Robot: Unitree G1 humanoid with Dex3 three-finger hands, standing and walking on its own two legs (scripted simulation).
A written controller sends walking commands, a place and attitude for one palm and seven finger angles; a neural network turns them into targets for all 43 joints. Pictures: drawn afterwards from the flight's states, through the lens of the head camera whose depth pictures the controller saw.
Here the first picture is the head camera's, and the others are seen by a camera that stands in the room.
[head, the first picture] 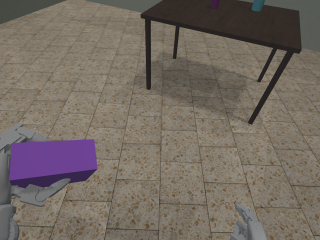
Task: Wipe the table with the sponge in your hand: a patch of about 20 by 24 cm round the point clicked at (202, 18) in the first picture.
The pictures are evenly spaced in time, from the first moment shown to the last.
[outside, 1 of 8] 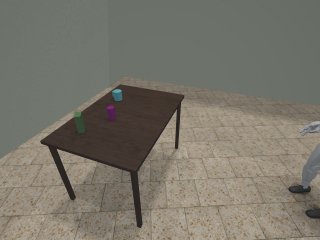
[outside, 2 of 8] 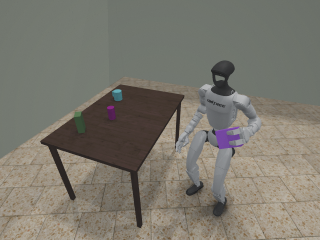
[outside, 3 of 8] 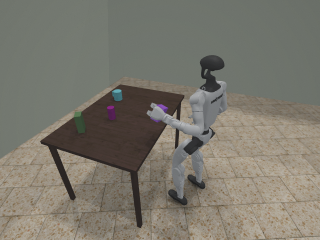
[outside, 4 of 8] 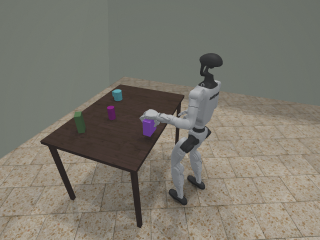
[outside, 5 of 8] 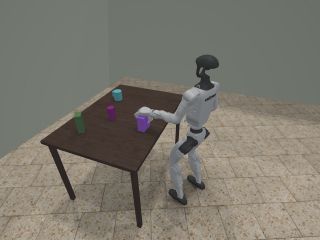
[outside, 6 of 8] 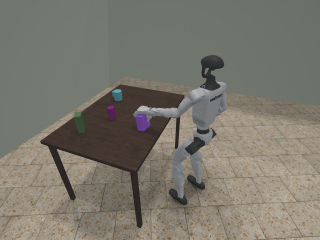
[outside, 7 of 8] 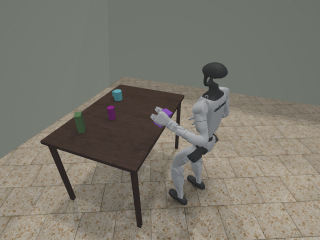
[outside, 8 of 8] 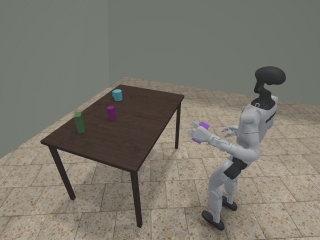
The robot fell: no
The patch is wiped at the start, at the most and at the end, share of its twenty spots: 0.00 1.00 1.00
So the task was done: yes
